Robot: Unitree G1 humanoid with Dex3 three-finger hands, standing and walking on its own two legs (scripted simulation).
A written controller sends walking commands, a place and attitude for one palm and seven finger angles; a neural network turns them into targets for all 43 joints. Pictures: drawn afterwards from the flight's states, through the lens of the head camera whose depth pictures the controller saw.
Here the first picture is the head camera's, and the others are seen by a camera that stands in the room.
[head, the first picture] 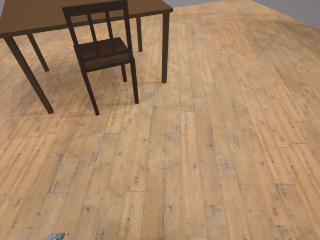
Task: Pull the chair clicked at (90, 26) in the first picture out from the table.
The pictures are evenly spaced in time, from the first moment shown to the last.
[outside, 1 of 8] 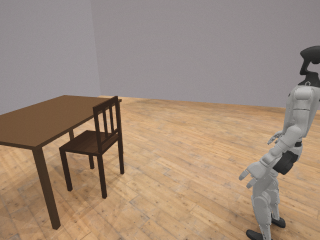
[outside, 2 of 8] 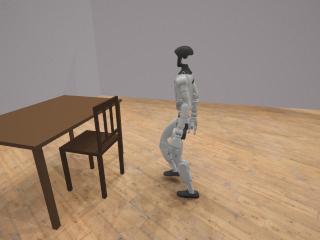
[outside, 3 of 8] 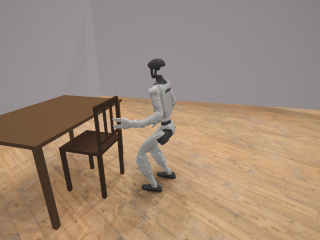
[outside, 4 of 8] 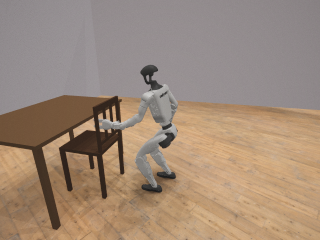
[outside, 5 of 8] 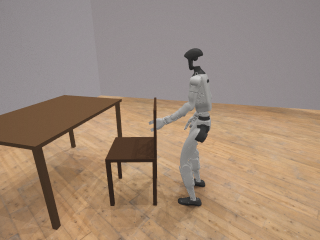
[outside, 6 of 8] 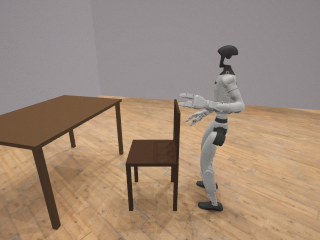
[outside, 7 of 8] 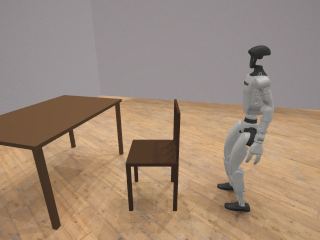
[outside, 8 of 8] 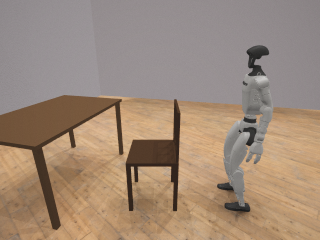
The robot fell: no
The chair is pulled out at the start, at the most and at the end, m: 0.00 0.61 0.61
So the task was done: yes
